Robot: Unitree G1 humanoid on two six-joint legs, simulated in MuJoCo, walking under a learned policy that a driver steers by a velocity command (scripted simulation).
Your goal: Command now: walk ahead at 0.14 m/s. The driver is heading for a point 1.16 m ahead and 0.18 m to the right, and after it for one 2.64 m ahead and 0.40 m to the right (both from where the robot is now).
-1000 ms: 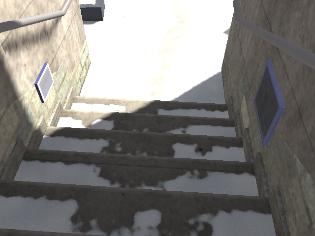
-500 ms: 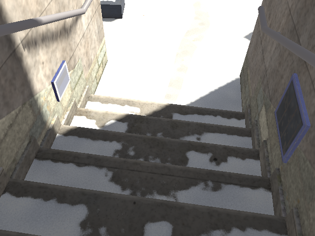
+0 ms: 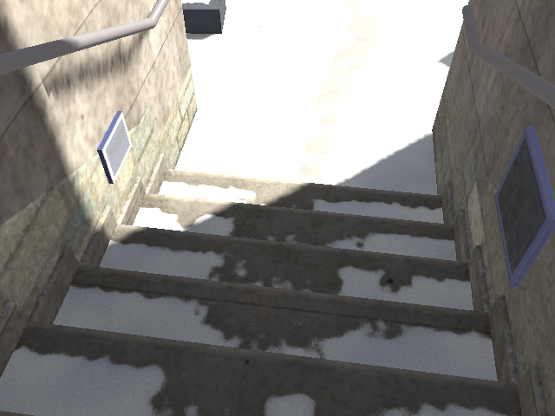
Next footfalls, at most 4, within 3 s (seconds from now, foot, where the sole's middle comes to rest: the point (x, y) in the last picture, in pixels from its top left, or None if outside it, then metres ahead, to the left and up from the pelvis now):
0.60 right None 0.35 -0.09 -0.92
1.10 left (225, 404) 0.64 0.19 -1.07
1.38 right None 0.51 -0.04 -0.96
1.80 right None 0.60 -0.12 -1.07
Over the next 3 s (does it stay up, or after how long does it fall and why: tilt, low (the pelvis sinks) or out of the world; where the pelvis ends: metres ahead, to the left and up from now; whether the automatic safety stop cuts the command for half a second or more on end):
stays up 0.77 -0.15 -0.37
